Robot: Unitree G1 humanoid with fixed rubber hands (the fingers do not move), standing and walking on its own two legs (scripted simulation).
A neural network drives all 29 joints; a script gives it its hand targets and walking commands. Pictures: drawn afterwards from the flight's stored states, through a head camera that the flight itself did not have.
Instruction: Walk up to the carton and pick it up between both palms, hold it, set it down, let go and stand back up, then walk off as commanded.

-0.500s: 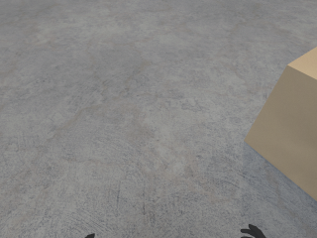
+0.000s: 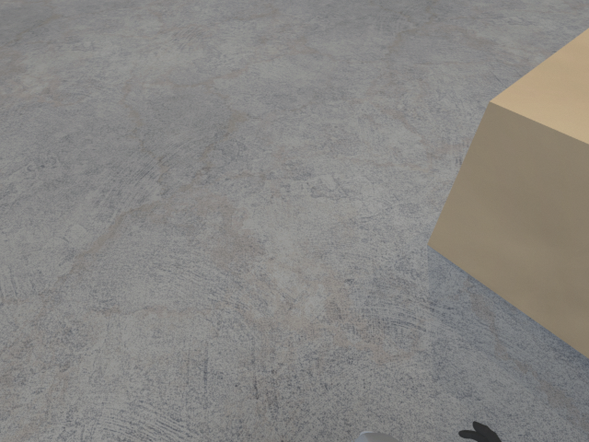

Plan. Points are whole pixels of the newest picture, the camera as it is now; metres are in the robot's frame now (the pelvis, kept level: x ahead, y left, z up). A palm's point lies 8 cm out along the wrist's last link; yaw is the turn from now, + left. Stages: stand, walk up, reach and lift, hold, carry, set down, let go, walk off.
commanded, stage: walk up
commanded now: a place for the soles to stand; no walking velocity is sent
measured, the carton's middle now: out of the picture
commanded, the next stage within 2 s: none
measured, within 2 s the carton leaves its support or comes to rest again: neither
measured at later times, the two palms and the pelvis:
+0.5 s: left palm (221, 426) +0.17 +0.14 -0.11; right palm out of the picture +0.01 -0.42 -0.11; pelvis +0.00 -0.11 -0.01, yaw -16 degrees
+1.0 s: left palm (310, 378) +0.24 +0.01 -0.13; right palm out of the picture -0.07 -0.49 -0.11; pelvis +0.01 -0.19 -0.02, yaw -31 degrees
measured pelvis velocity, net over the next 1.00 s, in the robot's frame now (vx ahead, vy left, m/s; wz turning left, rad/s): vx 0.01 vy -0.19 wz -0.54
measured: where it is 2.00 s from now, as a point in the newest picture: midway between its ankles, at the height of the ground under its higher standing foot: outside the picture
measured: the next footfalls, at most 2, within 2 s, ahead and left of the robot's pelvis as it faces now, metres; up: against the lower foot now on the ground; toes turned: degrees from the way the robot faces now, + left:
right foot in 0.18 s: +0.08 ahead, -0.16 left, +0.00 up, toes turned -11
left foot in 0.58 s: +0.12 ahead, -0.03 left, +0.00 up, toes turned -13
